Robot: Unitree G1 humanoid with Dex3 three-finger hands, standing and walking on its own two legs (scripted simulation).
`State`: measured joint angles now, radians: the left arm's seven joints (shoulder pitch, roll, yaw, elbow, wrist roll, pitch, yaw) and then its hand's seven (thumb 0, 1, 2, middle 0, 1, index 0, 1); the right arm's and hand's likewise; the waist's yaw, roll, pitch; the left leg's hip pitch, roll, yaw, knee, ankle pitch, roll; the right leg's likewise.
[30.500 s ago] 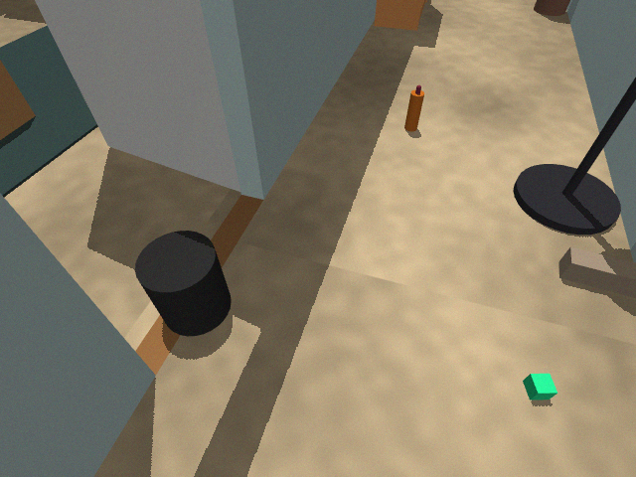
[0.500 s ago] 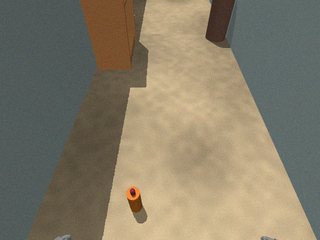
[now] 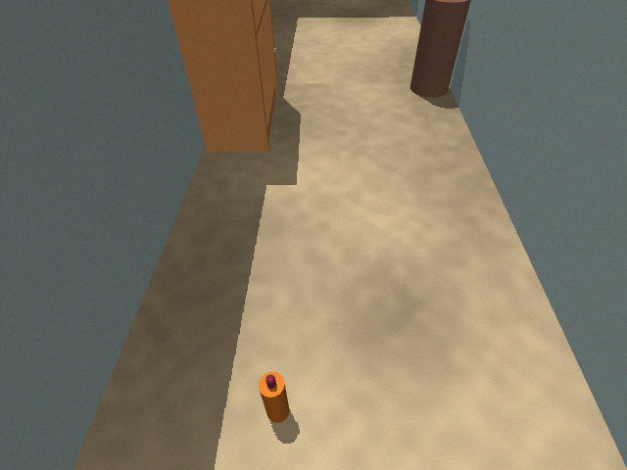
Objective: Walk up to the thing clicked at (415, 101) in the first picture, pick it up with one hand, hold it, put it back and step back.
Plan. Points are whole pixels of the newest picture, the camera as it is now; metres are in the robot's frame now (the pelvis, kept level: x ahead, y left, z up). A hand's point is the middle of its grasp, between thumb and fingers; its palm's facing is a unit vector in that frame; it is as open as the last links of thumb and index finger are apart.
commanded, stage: stand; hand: left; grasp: from the side
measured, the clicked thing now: (274, 395) +0.45 +0.15 -0.65
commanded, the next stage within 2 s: step back in 1.38 s
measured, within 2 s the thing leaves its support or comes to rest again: neither
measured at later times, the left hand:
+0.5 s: hand out of the picture +0.07 +0.23 -0.16, palm faces -0.01 -0.94 -0.33, open 7.3 cm
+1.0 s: hand out of the picture +0.10 +0.22 -0.15, palm faces -0.01 -0.94 -0.34, open 7.3 cm
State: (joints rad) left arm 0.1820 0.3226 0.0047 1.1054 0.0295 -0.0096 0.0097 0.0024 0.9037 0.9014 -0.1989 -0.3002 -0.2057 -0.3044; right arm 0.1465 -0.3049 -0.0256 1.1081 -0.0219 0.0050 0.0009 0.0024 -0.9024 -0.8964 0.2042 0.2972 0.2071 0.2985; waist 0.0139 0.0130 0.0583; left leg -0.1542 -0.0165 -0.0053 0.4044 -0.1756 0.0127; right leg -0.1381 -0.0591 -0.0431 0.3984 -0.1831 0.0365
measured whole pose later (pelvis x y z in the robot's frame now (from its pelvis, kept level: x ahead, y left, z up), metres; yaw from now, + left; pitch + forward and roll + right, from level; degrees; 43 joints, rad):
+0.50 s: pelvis +0.01 -0.02 +0.00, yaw +0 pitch -3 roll +0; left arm 0.14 0.32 0.01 1.16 0.02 -0.02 0.00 0.00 0.90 0.90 -0.20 -0.30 -0.21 -0.30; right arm 0.13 -0.33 -0.02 1.15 -0.02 0.01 0.00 0.00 -0.90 -0.90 0.20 0.30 0.21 0.30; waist 0.01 0.02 0.06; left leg -0.13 0.01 -0.01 0.35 -0.16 -0.01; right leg -0.12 -0.03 -0.05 0.35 -0.17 0.01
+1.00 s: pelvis +0.03 -0.02 +0.01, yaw -1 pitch -3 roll +0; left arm 0.10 0.32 0.02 1.15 0.01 -0.01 0.00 0.00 0.90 0.90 -0.20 -0.30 -0.21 -0.30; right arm 0.10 -0.33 -0.01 1.15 -0.01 0.00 0.00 0.00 -0.90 -0.90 0.20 0.30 0.21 0.30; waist 0.00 0.02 0.06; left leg -0.09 0.02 -0.01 0.31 -0.16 -0.02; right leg -0.09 -0.02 -0.05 0.32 -0.18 0.00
